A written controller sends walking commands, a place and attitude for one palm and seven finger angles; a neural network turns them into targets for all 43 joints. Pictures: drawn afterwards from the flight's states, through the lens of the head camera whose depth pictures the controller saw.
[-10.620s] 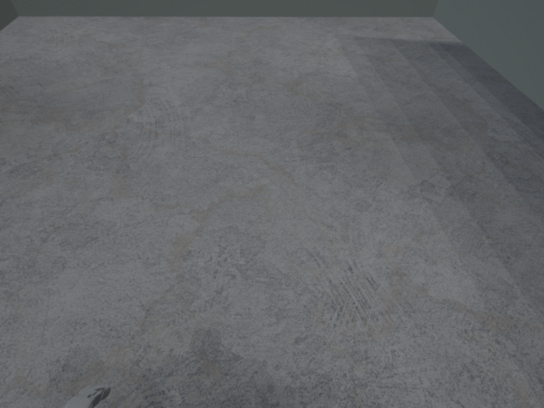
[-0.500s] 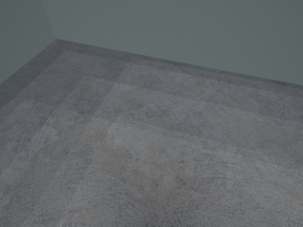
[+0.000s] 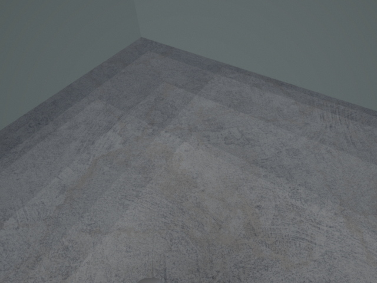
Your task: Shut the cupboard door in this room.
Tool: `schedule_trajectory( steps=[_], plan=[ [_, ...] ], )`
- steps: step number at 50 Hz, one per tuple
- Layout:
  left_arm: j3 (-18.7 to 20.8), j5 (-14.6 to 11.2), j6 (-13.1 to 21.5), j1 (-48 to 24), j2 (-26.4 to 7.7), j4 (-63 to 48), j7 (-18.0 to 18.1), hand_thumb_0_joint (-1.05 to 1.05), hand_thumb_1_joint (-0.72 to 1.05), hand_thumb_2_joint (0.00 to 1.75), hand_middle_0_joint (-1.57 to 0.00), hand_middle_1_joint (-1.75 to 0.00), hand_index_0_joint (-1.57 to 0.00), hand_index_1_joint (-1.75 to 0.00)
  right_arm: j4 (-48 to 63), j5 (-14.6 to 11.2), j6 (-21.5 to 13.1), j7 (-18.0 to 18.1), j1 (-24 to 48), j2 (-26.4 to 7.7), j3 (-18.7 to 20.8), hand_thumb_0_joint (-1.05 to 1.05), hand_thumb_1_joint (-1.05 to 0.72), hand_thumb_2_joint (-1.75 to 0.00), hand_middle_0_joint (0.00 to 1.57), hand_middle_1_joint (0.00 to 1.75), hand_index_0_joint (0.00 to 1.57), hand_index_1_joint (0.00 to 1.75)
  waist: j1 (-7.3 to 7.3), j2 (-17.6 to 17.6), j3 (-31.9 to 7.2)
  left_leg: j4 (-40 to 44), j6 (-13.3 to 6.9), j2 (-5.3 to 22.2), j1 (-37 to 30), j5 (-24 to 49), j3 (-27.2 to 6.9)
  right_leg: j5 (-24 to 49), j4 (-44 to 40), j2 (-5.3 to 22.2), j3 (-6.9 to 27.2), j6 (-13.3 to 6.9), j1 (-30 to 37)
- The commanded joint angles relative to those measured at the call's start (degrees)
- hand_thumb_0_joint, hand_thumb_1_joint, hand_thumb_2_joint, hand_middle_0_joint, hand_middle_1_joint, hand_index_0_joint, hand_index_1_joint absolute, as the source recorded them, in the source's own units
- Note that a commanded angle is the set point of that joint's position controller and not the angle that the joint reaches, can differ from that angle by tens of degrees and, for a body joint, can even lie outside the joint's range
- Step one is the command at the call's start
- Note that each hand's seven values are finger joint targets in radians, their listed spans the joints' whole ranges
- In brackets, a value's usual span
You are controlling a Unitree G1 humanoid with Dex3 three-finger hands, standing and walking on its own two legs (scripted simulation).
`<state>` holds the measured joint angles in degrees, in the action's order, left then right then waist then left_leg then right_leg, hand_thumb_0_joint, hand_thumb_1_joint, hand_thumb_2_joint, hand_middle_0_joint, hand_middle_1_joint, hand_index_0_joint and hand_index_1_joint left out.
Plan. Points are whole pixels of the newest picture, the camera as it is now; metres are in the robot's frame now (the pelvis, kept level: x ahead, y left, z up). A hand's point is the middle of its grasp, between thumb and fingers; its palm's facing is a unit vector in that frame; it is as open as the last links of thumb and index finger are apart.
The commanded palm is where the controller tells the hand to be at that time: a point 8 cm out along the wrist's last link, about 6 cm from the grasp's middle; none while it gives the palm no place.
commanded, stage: turn or walk to find it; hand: left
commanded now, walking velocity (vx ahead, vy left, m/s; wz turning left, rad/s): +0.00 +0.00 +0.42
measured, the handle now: out of the picture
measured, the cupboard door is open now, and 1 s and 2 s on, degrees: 83 83 83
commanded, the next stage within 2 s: none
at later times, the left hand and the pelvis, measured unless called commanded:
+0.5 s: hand out of the picture +0.03 +0.25 -0.16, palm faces +0.21 -0.94 -0.26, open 7.4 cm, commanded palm none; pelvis -0.02 +0.03 +0.00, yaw +11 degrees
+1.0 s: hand out of the picture -0.08 +0.17 -0.15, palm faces +0.44 -0.86 -0.27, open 7.3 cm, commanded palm none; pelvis -0.04 -0.03 +0.00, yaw +25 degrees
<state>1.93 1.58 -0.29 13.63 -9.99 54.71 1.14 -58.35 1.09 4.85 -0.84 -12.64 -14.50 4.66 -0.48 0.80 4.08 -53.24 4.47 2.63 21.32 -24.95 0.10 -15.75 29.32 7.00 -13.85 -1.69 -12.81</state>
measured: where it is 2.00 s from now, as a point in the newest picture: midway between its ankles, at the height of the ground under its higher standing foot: outside the picture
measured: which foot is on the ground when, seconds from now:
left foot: up 0.00-0.10, down 0.12-0.60, up 0.62-1.00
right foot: down 0.00-0.12, up 0.14-0.58, down 0.60-1.00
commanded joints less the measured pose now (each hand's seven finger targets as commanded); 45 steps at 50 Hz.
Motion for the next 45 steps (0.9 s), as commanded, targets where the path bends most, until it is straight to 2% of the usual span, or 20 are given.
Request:
schedule_trajectory(
  steps=[1,4,5,6,7,8,9,11,13,22,27,28,29,30,31,32,33,35,37,45],
  plan=[
    [3.8,0.3,0.4,3.6,-13.5,-1.8,0.7,0.0,0.9,0.9,-0.2,-0.3,-0.2,-0.3,6.0,-0.8,-2.8,0.4,3.8,-1.4,-0.6,0.0,-0.9,-0.9,0.2,0.3,0.2,0.3,-2.43,-12.6,-6.3,11.8,-1.1,-0.9,0.7,-1.8,4.0,26.3,-5.7,14.5,11.5,-6.6,9.5],
    [3.8,-0.4,-0.2,1.0,-13.1,-1.6,0.5,0.0,0.9,0.9,-0.2,-0.3,-0.2,-0.3,4.9,-0.7,-3.5,0.5,-0.9,-2.8,-0.4,0.0,-0.9,-0.9,0.2,0.3,0.2,0.3,1.09,-9.4,-7.8,27.8,-2.3,-0.7,-11.5,11.9,4.5,19.9,1.5,12.4,7.0,-1.7,2.8],
    [3.5,-0.9,-0.6,1.5,-10.9,-2.4,0.4,0.0,0.9,0.9,-0.2,-0.3,-0.2,-0.3,4.7,-0.4,-4.2,0.5,-3.3,-6.3,0.3,0.0,-0.9,-0.9,0.2,0.3,0.2,0.3,2.57,0.9,-9.7,33.6,-4.5,5.2,-19.1,19.2,-3.4,10.4,10.8,8.4,4.0,1.7,-4.8],
    [2.4,-1.1,-1.0,0.4,-7.0,-4.7,0.0,0.0,0.9,0.9,-0.2,-0.3,-0.2,-0.3,4.9,0.0,-4.4,0.8,-4.6,-11.8,1.6,0.0,-0.9,-0.9,0.2,0.3,0.2,0.3,3.38,17.5,-7.2,35.2,-10.6,18.8,-22.9,38.7,-20.7,-17.7,22.0,0.7,2.8,6.1,-19.8],
    [1.9,-0.6,-1.7,-2.7,-7.8,-5.2,0.3,0.0,0.9,0.9,-0.2,-0.3,-0.2,-0.3,4.1,0.0,-3.7,1.1,-6.0,-13.3,1.7,0.0,-0.9,-0.9,0.2,0.3,0.2,0.3,4.55,13.1,-7.1,34.6,-14.9,21.8,-18.5,42.6,-19.4,-21.2,28.7,0.3,8.4,5.4,-18.3],
    [2.2,-0.5,-2.0,-3.5,-7.8,-4.8,0.2,0.0,0.9,0.9,-0.2,-0.3,-0.2,-0.3,4.2,0.2,-3.9,1.6,-4.2,-11.4,1.2,0.0,-0.9,-0.9,0.2,0.3,0.2,0.3,3.71,10.2,-5.5,34.9,-15.1,19.4,-16.3,40.6,-16.5,-17.9,31.4,0.9,10.5,5.2,-18.5],
    [2.4,-0.5,-2.1,-3.2,-7.7,-4.0,0.1,0.0,0.9,0.9,-0.2,-0.3,-0.2,-0.3,4.8,0.2,-4.0,2.1,-1.3,-10.2,0.9,0.0,-0.9,-0.9,0.2,0.3,0.2,0.3,2.6,13.3,-5.4,34.4,-14.2,16.7,-16.0,39.1,-14.8,-14.8,33.3,0.9,11.4,5.6,-19.6],
    [2.7,-0.6,-1.9,-2.5,-8.6,-2.7,-0.4,0.0,0.9,0.9,-0.2,-0.3,-0.2,-0.3,6.0,0.1,-4.3,2.3,2.5,-8.1,0.0,0.0,-0.9,-0.9,0.2,0.3,0.2,0.3,1.05,10.7,-2.7,33.9,-12.8,12.3,-14.5,40.9,-10.4,-9.2,35.4,0.1,12.0,6.0,-19.2],
    [2.5,-0.8,-1.8,-1.6,-8.6,-2.1,-0.5,0.0,0.9,0.9,-0.2,-0.3,-0.2,-0.3,6.1,-0.1,-4.6,2.2,2.3,-7.9,-0.2,0.0,-0.9,-0.9,0.2,0.3,0.2,0.3,0.83,7.9,-3.5,33.5,-12.6,10.9,-15.2,42.9,-9.0,-7.4,35.1,-0.6,11.8,6.5,-18.2],
    [2.1,-1.0,-1.7,-6.3,-7.1,-5.2,0.0,0.0,0.9,0.9,-0.2,-0.3,-0.2,-0.3,6.1,0.4,-4.1,1.9,-0.9,-8.3,0.9,0.0,-0.9,-0.9,0.2,0.3,0.2,0.3,2.55,7.3,-3.7,33.3,-14.7,11.2,-14.7,36.9,-16.0,-10.3,22.8,-2.5,12.4,6.8,-14.5],
    [2.1,-1.4,-0.5,-1.3,-6.9,-4.6,0.1,0.0,0.9,0.9,-0.2,-0.3,-0.2,-0.3,7.0,0.3,-3.7,1.7,1.3,-8.3,1.4,0.0,-0.9,-0.9,0.2,0.3,0.2,0.3,0.05,8.0,-7.3,27.8,-12.3,8.0,-9.9,37.5,-17.0,-1.9,2.6,-5.3,10.6,5.8,-1.3],
    [2.3,-1.3,0.0,1.0,-7.8,-3.9,0.2,0.0,0.9,0.9,-0.2,-0.3,-0.2,-0.3,7.3,-0.1,-3.8,1.6,1.6,-7.6,1.4,0.0,-0.9,-0.9,0.2,0.3,0.2,0.3,-1.09,5.9,-8.5,24.9,-10.2,5.9,-6.8,32.7,-16.1,4.8,-5.5,-4.3,10.8,5.6,4.8],
    [2.8,-0.8,0.7,2.9,-11.2,-3.6,0.5,0.0,0.9,0.9,-0.2,-0.3,-0.2,-0.3,7.3,-0.7,-3.8,1.2,0.7,-5.1,1.2,0.0,-0.9,-0.9,0.2,0.3,0.2,0.3,-1.75,-2.5,-10.1,19.2,-6.7,1.8,1.3,20.6,-12.4,9.2,-10.3,2.9,17.3,3.9,14.2],
    [4.0,0.0,1.1,4.1,-16.1,-3.5,1.0,0.0,0.9,0.9,-0.2,-0.3,-0.2,-0.3,9.0,-0.6,-3.9,1.0,0.9,-1.1,0.4,0.0,-0.9,-0.9,0.2,0.3,0.2,0.3,-2.43,-18.6,-9.1,6.6,-2.8,-6.4,12.5,-4.7,-3.1,19.1,-11.0,17.6,31.4,-2.4,18.2],
    [3.5,-0.5,0.7,4.3,-16.5,-4.2,1.0,0.0,0.9,0.9,-0.2,-0.3,-0.2,-0.3,9.3,-0.3,-3.2,1.3,2.6,-4.0,1.1,0.0,-0.9,-0.9,0.2,0.3,0.2,0.3,-3.15,-14.5,-8.0,-4.1,-2.9,-5.0,10.4,-10.4,-5.2,21.4,-11.5,21.7,31.6,-7.0,9.0],
    [3.8,-0.6,1.0,0.5,-14.2,-4.8,1.2,0.0,0.9,0.9,-0.2,-0.3,-0.2,-0.3,8.1,0.0,-2.3,1.1,1.7,-4.5,1.5,0.0,-0.9,-0.9,0.2,0.3,0.2,0.3,-1.41,-15.2,-5.7,-10.3,-3.1,-3.2,9.6,-7.3,-7.4,13.6,-13.7,19.0,29.2,-7.5,3.3],
    [3.4,-0.7,0.7,-3.0,-12.7,-5.8,1.1,0.0,0.9,0.9,-0.2,-0.3,-0.2,-0.3,6.7,0.1,-1.8,0.8,1.2,-4.4,1.8,0.0,-0.9,-0.9,0.2,0.3,0.2,0.3,-0.01,-11.7,-1.8,-14.9,-2.9,-2.9,9.6,-3.5,-6.7,5.7,-15.2,16.0,26.6,-6.4,-0.7],
    [2.3,-0.8,0.7,-6.3,-9.9,-6.7,0.9,0.0,0.9,0.9,-0.2,-0.3,-0.2,-0.3,4.5,0.4,-1.4,0.1,-1.9,-3.4,1.5,0.0,-0.9,-0.9,0.2,0.3,0.2,0.3,2.28,-7.3,-0.1,-17.8,-2.2,-2.0,9.7,3.2,-4.8,5.8,-13.9,10.9,18.7,-3.4,-1.7],
    [2.1,-0.9,1.2,-4.7,-9.3,-6.4,0.7,0.0,0.9,0.9,-0.2,-0.3,-0.2,-0.3,3.7,0.3,-1.3,-0.1,-3.7,-2.9,1.4,0.0,-0.9,-0.9,0.2,0.3,0.2,0.3,2.08,-9.4,-1.4,-18.6,-1.1,-2.2,10.5,6.5,-3.7,7.8,-13.7,9.2,14.7,-2.3,1.3],
    [2.7,-0.2,1.2,2.5,-10.4,-3.3,1.1,0.0,0.9,0.9,-0.2,-0.3,-0.2,-0.3,4.6,0.2,-1.3,0.1,1.6,-2.7,0.6,0.0,-0.9,-0.9,0.2,0.3,0.2,0.3,-1.1,-9.2,-2.8,-8.6,0.5,0.3,10.4,2.4,-1.7,15.3,-12.0,13.1,13.8,-5.2,8.6]
  ],
)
